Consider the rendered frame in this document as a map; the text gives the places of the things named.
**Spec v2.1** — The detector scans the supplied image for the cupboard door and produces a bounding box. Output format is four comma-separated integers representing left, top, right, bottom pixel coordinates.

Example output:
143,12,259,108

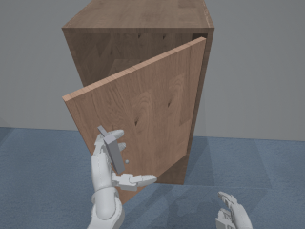
62,36,207,205

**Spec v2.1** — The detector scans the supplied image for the robot right hand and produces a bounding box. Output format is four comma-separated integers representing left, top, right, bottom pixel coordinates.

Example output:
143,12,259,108
215,191,253,229

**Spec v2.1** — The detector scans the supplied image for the robot left hand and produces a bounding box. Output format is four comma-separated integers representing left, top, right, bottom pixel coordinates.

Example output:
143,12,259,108
90,129,157,192

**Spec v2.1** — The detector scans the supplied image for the robot left forearm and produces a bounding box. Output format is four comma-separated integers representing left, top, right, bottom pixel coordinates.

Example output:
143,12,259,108
87,187,125,229

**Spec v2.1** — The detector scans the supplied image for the handle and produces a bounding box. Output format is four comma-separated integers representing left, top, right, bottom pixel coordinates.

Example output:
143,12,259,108
97,125,126,174

